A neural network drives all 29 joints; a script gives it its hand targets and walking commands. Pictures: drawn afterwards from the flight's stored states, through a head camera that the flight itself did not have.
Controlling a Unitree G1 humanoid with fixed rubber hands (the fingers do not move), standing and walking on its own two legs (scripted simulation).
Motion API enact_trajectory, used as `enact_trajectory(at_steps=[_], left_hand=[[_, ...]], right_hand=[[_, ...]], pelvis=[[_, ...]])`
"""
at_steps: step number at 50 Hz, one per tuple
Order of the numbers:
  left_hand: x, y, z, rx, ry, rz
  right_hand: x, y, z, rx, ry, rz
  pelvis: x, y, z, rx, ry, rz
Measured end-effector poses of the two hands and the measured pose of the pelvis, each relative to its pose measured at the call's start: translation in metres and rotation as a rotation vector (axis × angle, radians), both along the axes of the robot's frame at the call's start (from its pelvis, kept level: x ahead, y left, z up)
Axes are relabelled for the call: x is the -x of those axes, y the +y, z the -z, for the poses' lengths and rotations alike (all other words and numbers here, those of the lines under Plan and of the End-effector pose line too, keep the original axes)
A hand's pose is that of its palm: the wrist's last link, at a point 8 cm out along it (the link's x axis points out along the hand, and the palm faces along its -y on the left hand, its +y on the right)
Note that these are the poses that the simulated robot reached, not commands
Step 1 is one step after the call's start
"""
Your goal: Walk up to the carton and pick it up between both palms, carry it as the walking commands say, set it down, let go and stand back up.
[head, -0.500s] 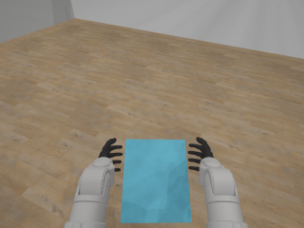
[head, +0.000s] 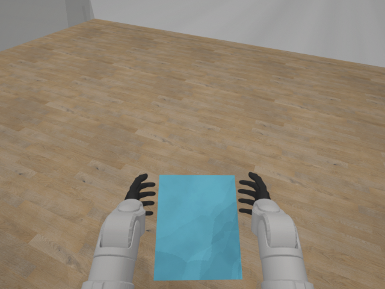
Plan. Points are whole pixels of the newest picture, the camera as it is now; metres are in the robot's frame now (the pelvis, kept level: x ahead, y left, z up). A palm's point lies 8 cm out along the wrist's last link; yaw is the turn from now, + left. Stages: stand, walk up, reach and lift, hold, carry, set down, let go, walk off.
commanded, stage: carry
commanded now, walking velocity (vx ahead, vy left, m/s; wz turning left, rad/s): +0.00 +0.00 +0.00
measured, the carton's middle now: (196, 225) +0.31 +0.00 -0.07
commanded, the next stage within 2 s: hold in 0.24 s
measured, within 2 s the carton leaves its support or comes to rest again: neither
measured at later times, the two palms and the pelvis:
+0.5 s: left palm (138, 206) +0.29 +0.12 +0.04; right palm (267, 213) +0.28 -0.15 +0.05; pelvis -0.01 +0.00 +0.00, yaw -3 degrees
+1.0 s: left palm (141, 211) +0.30 +0.13 +0.00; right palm (258, 214) +0.30 -0.14 +0.01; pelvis -0.01 +0.00 -0.01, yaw -2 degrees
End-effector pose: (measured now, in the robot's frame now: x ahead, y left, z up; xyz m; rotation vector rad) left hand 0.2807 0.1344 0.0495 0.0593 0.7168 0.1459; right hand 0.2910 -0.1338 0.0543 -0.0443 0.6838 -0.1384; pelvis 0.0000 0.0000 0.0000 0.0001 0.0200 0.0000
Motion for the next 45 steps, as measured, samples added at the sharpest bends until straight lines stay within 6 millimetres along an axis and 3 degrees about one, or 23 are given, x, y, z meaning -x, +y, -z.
enact_trajectory(at_steps=[12, 18, 24, 34, 45], left_hand=[[-0.002, -0.004, 0.001, -0.001, -0.001, 0.001], [-0.003, -0.008, 0.019, 0.002, 0.013, 0.044], [-0.004, -0.01, 0.007, 0.013, -0.032, 0.061], [-0.017, -0.008, -0.008, 0.006, -0.045, -0.002], [-0.018, -0.008, 0.031, 0.014, 0.011, 0.002]], right_hand=[[-0.002, -0.004, 0.002, 0.0, -0.002, 0.0], [0.006, -0.011, 0.021, 0.006, 0.018, -0.006], [0.013, -0.014, 0.009, -0.004, -0.028, 0.005], [-0.003, -0.007, -0.006, -0.006, -0.036, 0.021], [-0.007, -0.007, 0.031, 0.015, 0.019, 0.012]], pelvis=[[-0.001, -0.004, 0.0, -0.002, 0.0, -0.001], [0.002, -0.004, -0.004, 0.007, -0.1, 0.009], [0.006, -0.003, -0.004, 0.003, -0.146, 0.041], [0.01, -0.001, 0.002, 0.005, -0.184, 0.034], [0.007, -0.003, 0.005, 0.002, -0.149, 0.039]])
